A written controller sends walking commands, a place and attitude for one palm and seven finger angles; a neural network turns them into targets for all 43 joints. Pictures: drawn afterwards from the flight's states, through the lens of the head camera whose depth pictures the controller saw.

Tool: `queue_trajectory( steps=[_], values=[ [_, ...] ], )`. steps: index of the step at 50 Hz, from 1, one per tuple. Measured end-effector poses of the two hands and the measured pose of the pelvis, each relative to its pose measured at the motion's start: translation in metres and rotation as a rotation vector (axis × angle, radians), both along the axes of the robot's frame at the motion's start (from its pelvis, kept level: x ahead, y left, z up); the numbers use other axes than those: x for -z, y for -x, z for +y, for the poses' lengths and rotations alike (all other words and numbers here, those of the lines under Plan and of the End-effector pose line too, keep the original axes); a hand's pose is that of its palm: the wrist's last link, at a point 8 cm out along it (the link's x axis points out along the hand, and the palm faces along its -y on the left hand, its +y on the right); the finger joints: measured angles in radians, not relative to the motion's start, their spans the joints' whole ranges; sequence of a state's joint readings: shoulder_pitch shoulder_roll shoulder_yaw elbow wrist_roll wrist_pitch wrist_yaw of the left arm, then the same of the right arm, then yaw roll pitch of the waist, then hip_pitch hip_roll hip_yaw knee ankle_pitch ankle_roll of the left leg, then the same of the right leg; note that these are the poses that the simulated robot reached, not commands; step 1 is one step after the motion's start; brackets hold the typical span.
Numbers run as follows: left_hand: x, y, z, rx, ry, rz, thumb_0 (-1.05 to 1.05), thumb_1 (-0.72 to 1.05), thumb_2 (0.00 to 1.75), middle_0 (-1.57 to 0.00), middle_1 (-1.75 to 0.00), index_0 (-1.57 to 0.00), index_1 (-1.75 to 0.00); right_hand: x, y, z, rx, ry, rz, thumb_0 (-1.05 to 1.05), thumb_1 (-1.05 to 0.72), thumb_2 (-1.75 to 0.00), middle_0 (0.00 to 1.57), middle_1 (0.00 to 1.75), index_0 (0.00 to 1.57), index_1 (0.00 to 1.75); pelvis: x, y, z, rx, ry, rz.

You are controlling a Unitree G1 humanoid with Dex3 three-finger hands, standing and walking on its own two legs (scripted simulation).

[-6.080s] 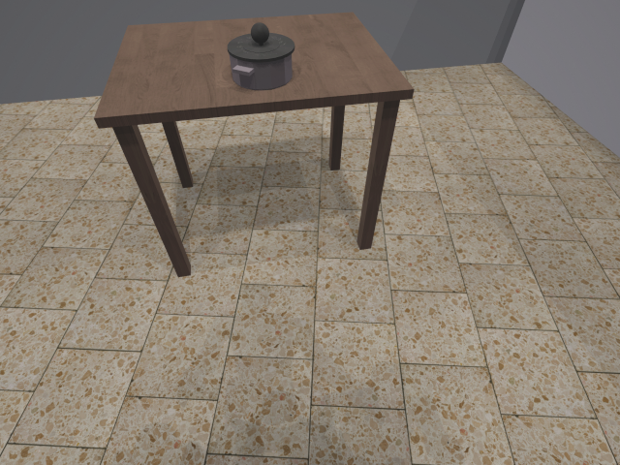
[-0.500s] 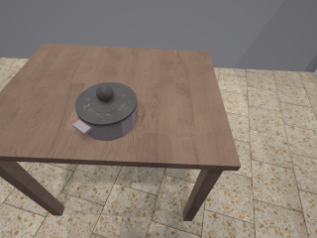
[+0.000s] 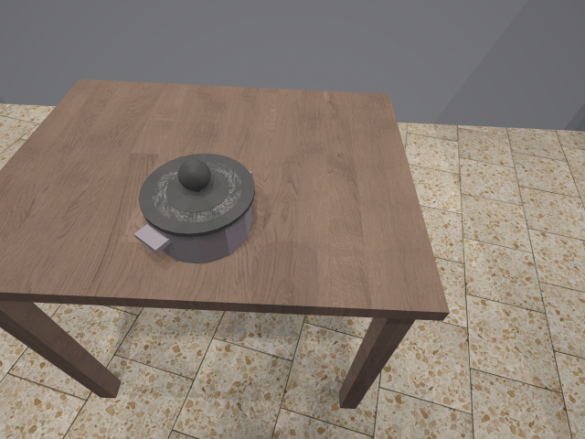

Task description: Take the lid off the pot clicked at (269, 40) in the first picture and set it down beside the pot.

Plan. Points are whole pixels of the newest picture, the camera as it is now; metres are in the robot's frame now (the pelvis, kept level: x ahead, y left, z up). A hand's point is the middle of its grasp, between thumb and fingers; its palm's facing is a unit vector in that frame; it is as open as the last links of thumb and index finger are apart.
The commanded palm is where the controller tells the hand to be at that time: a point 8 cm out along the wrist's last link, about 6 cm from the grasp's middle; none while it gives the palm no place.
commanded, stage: look again from close up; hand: left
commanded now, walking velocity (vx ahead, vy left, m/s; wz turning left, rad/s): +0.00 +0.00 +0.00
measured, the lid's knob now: (194, 175) +0.48 +0.19 +0.08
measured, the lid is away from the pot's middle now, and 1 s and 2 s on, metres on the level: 0.00 0.00 0.00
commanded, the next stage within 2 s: shuffle to correct the standing spot in 0.56 s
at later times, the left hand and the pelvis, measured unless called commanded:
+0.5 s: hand out of the picture -0.02 +0.17 -0.18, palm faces +0.04 -0.98 -0.17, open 7.3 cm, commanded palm none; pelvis +0.00 +0.00 +0.00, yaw +0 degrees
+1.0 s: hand out of the picture -0.02 +0.21 -0.18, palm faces +0.08 -0.97 -0.22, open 7.3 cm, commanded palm none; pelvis -0.01 +0.03 -0.01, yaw +0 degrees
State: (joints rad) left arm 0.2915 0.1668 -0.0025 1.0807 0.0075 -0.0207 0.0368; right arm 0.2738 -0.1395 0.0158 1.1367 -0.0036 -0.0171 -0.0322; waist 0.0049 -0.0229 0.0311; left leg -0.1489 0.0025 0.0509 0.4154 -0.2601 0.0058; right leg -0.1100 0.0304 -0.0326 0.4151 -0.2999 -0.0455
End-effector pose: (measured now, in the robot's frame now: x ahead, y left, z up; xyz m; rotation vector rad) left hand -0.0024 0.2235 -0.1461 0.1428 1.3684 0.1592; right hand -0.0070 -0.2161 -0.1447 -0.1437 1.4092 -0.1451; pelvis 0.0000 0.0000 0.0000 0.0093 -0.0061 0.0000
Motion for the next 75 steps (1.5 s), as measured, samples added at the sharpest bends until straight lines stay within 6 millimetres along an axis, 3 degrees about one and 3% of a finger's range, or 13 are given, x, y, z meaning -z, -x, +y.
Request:
queue_trajectory(
  steps=[39,45,52,56,60,68,75],
  values=[
    [0.002,0.024,-0.004,-0.026,0.021,0.04,0.0,0.91,0.9,-0.2,-0.3,-0.2,-0.3,0.0,0.01,0.009,0.0,-0.006,0.023,0.01,-0.91,-0.9,0.2,0.3,0.2,0.3,0.0,0.006,0.006,-0.002,0.005,0.001],
    [0.001,0.027,0.011,-0.046,-0.002,0.03,0.0,0.91,0.9,-0.2,-0.3,-0.21,-0.3,0.003,0.004,0.011,-0.013,0.001,0.011,0.01,-0.91,-0.9,0.2,0.3,0.2,0.3,0.003,0.009,0.014,-0.005,0.011,0.005],
    [0.007,0.03,0.049,-0.057,-0.031,0.027,0.0,0.91,0.9,-0.2,-0.3,-0.21,-0.3,-0.002,-0.018,0.021,-0.03,0.041,-0.054,0.01,-0.91,-0.9,0.2,0.3,0.2,0.3,0.008,0.011,0.037,-0.001,0.004,0.006],
    [0.008,0.023,0.071,-0.031,-0.048,0.032,0.0,0.91,0.9,-0.2,-0.3,-0.21,-0.3,-0.005,-0.025,0.033,-0.035,0.052,-0.107,0.0,-0.91,-0.9,0.2,0.3,0.2,0.3,0.008,0.015,0.05,0.013,-0.008,0.005],
    [0.005,0.01,0.08,-0.003,-0.048,0.008,0.0,0.91,0.9,-0.19,-0.3,-0.2,-0.3,-0.006,-0.023,0.047,-0.028,0.04,-0.115,0.0,-0.91,-0.9,0.2,0.3,0.2,0.3,0.005,0.015,0.057,0.017,-0.012,0.004],
    [0.009,-0.006,0.065,0.027,-0.004,-0.013,0.0,0.91,0.9,-0.19,-0.3,-0.2,-0.3,-0.001,-0.004,0.054,0.012,0.027,-0.057,0.01,-0.93,-0.9,0.2,0.3,0.21,0.3,0.006,0.011,0.06,0.021,-0.023,0.005],
    [0.007,0.003,0.046,0.026,0.023,0.028,0.01,0.93,0.9,-0.19,-0.3,-0.2,-0.3,-0.001,0.018,0.058,0.052,0.005,0.013,0.01,-0.92,-0.9,0.2,0.3,0.2,0.3,0.001,0.006,0.054,0.019,0.012,-0.009]
  ],
)
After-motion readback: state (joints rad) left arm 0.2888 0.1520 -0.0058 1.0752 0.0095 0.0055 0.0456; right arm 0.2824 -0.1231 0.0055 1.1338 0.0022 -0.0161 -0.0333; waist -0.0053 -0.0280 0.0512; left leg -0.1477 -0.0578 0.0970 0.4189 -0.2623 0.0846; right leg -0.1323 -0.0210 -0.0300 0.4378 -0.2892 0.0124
